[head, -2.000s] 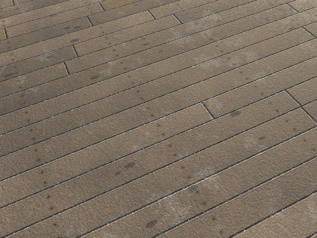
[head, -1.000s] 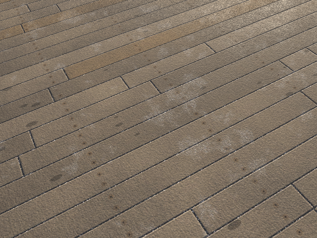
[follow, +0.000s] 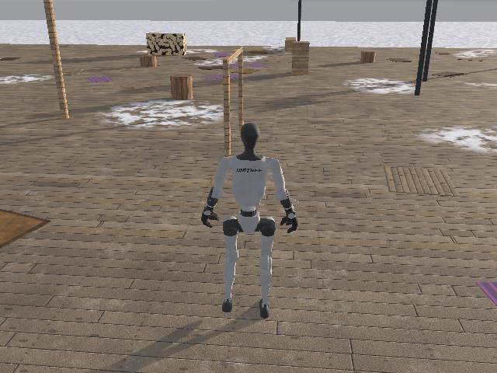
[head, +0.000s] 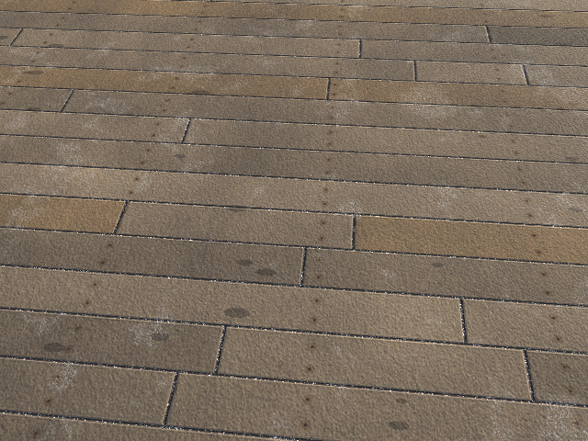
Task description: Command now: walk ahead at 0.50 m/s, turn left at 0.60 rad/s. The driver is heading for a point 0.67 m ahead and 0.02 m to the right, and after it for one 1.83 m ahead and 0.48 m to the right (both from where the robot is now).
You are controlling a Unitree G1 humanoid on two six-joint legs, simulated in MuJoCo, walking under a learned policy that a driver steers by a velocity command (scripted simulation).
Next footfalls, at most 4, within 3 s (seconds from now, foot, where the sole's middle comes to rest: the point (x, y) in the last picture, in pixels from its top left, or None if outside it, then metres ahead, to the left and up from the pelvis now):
0.36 left None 0.33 0.18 -0.78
0.90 right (316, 363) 0.67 0.00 -0.78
1.36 left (246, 266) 0.96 0.19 -0.78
1.88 right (371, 222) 1.12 -0.16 -0.78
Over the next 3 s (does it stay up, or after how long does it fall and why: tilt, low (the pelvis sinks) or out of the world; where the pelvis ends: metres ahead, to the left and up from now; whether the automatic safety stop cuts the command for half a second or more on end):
stays up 1.46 -0.42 0.00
